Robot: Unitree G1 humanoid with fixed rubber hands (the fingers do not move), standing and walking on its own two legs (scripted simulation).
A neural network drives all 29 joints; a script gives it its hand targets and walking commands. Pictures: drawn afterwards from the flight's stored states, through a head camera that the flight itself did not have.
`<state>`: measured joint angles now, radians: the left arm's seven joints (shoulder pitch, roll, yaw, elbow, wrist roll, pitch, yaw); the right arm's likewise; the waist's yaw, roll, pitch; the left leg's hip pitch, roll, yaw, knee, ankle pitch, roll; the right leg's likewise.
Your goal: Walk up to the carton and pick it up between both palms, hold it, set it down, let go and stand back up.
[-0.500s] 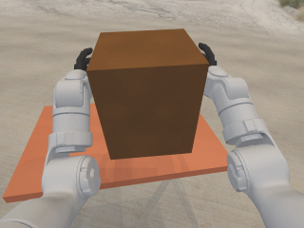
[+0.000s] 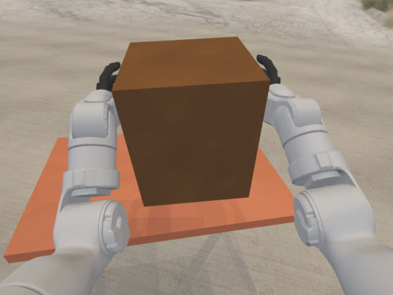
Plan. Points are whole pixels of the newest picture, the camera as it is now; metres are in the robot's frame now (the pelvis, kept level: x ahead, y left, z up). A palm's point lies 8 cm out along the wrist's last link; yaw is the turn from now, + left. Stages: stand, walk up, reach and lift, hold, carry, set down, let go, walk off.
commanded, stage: hold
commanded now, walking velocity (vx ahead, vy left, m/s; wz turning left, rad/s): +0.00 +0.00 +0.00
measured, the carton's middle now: (190, 121) +0.36 +0.01 +0.24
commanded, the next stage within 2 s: none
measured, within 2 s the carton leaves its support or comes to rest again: neither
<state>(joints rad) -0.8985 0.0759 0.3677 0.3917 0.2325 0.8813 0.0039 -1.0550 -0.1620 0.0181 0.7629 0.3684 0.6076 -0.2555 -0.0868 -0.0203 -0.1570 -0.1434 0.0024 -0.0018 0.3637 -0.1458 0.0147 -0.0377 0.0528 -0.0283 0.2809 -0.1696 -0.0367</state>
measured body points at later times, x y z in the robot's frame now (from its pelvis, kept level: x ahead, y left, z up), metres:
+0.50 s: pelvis +0.00 +0.00 +0.00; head -0.09 +0.02 +0.44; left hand +0.39 +0.16 +0.27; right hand +0.38 -0.14 +0.30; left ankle +0.04 +0.11 -0.75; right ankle -0.01 -0.10 -0.75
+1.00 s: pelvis +0.00 +0.00 +0.00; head -0.09 +0.02 +0.44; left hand +0.39 +0.16 +0.27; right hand +0.38 -0.14 +0.30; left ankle +0.04 +0.11 -0.75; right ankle -0.01 -0.10 -0.75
